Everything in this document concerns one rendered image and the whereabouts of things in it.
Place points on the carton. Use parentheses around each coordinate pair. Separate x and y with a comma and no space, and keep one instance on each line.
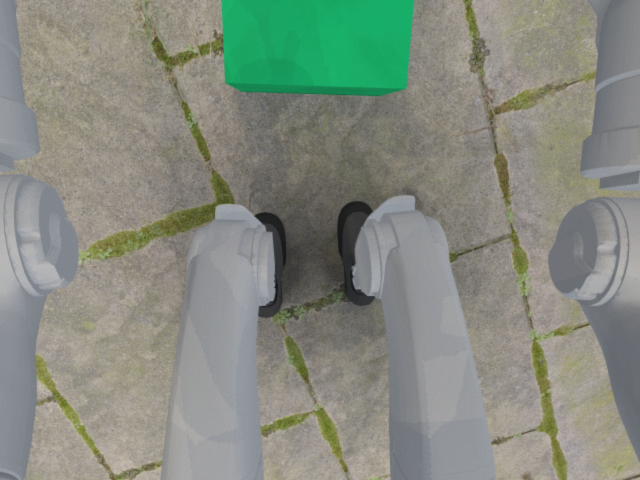
(331,47)

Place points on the robot left shin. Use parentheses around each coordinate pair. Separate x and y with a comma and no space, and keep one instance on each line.
(227,212)

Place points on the robot right foot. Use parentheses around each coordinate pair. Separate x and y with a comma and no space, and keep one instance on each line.
(351,218)

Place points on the right robot forearm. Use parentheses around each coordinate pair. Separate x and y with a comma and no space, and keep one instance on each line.
(612,153)

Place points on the robot right upper arm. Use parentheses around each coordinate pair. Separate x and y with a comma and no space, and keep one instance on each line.
(596,260)

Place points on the robot left upper arm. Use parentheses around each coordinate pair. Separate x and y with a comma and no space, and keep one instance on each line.
(39,252)

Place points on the left robot forearm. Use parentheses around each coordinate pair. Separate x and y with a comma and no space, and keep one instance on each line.
(18,126)

